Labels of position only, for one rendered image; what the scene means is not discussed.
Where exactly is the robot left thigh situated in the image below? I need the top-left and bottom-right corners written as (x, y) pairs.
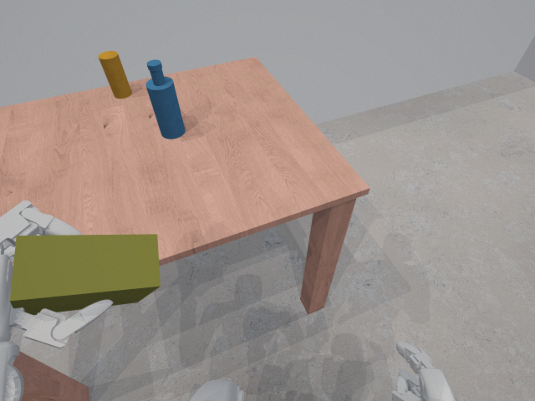
top-left (190, 379), bottom-right (244, 401)

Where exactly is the robot left forearm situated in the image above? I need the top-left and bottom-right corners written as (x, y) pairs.
top-left (0, 342), bottom-right (24, 401)

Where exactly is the right robot hand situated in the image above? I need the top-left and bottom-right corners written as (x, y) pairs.
top-left (392, 341), bottom-right (456, 401)

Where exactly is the table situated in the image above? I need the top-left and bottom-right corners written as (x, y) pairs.
top-left (0, 57), bottom-right (370, 401)

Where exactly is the left robot hand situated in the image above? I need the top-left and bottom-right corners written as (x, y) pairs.
top-left (0, 200), bottom-right (113, 348)

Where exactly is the sponge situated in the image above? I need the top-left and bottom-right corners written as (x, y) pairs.
top-left (10, 234), bottom-right (161, 315)

